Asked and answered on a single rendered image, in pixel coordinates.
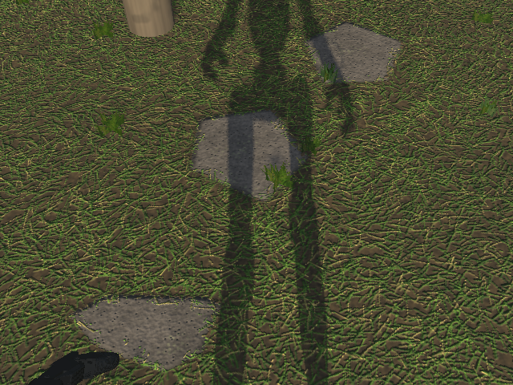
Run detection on left robot hand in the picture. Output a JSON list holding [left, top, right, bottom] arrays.
[[28, 351, 119, 385]]

